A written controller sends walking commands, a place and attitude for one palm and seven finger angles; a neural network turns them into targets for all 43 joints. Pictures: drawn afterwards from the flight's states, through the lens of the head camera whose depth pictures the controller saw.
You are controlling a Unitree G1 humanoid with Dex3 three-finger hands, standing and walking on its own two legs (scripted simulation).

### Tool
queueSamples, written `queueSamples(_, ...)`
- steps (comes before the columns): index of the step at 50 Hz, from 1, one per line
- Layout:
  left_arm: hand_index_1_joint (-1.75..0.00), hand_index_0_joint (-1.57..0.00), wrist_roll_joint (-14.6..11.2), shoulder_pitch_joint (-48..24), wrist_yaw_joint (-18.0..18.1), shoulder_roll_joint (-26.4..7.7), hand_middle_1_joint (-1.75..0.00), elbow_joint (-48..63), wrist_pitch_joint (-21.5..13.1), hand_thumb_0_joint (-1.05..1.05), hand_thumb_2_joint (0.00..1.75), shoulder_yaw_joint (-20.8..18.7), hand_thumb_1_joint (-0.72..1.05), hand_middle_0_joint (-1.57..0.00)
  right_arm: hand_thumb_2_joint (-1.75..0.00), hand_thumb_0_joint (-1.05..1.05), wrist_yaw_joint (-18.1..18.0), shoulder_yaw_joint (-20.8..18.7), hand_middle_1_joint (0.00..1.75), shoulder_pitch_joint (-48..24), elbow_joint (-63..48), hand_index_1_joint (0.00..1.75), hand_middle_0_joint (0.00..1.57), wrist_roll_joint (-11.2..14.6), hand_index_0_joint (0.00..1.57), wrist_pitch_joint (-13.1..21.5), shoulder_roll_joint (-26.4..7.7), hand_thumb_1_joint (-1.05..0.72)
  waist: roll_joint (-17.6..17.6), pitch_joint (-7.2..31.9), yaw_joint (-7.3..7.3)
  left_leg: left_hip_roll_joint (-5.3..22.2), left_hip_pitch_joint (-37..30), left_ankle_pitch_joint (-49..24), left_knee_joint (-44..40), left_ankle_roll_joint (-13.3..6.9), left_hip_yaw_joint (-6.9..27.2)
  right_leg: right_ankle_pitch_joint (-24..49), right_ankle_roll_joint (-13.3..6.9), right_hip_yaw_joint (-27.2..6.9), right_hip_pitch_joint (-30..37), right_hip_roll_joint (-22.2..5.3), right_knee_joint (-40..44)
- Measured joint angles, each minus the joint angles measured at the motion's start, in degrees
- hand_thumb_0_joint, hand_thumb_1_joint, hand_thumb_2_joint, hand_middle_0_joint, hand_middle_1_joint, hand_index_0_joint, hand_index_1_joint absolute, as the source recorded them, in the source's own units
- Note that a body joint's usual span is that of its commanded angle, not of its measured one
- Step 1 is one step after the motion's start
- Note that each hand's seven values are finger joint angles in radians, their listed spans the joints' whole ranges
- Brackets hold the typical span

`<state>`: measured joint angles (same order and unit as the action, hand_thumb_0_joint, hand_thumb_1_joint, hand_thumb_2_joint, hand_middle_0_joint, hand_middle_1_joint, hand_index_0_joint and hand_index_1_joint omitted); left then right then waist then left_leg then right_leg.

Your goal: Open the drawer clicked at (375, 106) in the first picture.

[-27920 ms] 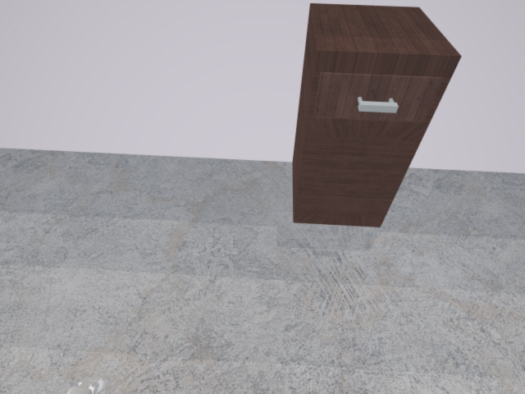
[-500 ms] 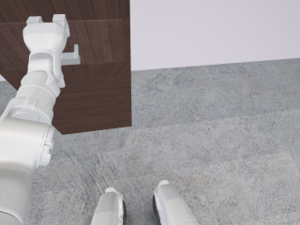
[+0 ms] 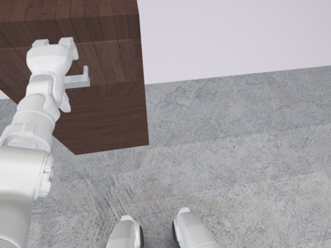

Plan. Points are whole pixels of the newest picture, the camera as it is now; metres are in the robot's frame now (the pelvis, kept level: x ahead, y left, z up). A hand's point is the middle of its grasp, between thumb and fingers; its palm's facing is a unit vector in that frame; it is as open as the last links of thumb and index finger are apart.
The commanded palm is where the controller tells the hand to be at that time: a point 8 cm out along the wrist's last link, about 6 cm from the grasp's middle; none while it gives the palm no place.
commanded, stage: lift the fingers back up to retry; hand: left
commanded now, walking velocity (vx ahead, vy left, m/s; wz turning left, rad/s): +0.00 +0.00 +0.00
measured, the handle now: (66, 76) +0.58 +0.21 -0.01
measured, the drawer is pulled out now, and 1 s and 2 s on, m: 0.00 0.00 0.00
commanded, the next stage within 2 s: re-aim the fingers above the handle in 0.32 s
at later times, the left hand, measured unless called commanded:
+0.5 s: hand (60, 74) +0.54 +0.20 +0.05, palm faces -0.01 -0.04 -1.00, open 13.6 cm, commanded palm +0.52 +0.22 +0.12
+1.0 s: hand (51, 74) +0.54 +0.21 +0.06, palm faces -0.04 -0.02 -1.00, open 13.6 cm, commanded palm +0.52 +0.22 +0.12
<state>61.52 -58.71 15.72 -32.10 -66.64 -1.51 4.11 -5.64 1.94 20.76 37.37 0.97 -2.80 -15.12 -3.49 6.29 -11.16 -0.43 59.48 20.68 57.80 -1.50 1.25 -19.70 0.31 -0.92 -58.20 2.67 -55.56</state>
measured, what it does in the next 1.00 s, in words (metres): shifts its weight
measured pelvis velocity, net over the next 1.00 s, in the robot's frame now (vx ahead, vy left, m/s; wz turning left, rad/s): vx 0.08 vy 0.00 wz -0.01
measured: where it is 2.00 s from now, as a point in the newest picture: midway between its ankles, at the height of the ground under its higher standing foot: outside the picture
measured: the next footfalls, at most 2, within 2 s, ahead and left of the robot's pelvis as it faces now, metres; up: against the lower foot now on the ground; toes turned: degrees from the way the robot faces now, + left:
none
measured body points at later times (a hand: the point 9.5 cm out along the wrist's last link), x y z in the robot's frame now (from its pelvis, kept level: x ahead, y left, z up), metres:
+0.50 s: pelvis +0.06 +0.00 +0.03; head +0.16 +0.00 +0.47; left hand +0.54 +0.20 +0.11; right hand +0.10 -0.27 -0.10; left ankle +0.06 +0.11 -0.66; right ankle +0.06 -0.12 -0.66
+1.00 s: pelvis +0.08 +0.00 +0.04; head +0.16 -0.01 +0.48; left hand +0.53 +0.21 +0.11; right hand +0.10 -0.28 -0.09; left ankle +0.06 +0.11 -0.66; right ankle +0.06 -0.12 -0.66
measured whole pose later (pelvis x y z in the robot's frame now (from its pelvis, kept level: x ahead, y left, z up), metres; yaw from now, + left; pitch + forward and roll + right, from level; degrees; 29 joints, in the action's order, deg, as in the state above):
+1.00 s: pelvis +0.08 +0.00 +0.04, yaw +0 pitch +18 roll -1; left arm 62.5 -42.0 20.7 -25.9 -58.3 -3.1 2.1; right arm -2.0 -3.4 19.1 40.6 -0.3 -6.6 -14.5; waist -3.0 8.1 -5.5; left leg 0.0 41.4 22.5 45.5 -0.8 0.6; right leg -21.4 -0.6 -2.0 -40.6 2.9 -43.7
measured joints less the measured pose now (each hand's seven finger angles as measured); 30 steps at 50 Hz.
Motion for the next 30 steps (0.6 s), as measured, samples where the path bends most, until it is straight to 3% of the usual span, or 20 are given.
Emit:
queueSamples(12,-1.21,-0.36,0.4,8.2,3.5,3.7,-1.23,4.0,-3.7,0.00,0.30,-1.5,-0.49,-0.42,-0.89,0.00,1.1,-2.1,0.30,0.2,2.1,0.30,0.21,-0.8,0.20,-1.2,0.0,-0.90,0.1,0.8,2.53,0.2,-8.9,0.4,-6.8,0.2,0.1,-0.1,-0.2,-0.2,9.2,0.1,7.5)
queueSamples(21,-1.23,-0.37,1.2,11.3,6.7,6.8,-1.22,5.4,-2.6,0.00,0.30,-0.8,-0.49,-0.43,-0.89,0.00,2.4,-3.3,0.30,-2.7,2.5,0.30,0.21,-1.5,0.20,-2.7,0.1,-0.90,0.5,1.6,3.98,0.0,-12.4,1.1,-8.9,0.1,-0.1,-1.0,-0.2,-0.4,12.6,-0.2,9.4)
queueSamples(30,-1.23,-0.37,1.7,13.3,6.5,8.1,-1.22,6.3,-0.8,0.00,0.30,-0.5,-0.49,-0.40,-0.89,0.00,3.2,-3.9,0.30,-4.2,2.0,0.30,0.21,-1.6,0.20,-3.6,0.9,-0.90,0.3,1.9,4.78,0.0,-15.0,1.5,-10.3,0.2,-0.4,-1.4,-0.3,-0.8,14.8,-0.2,10.3)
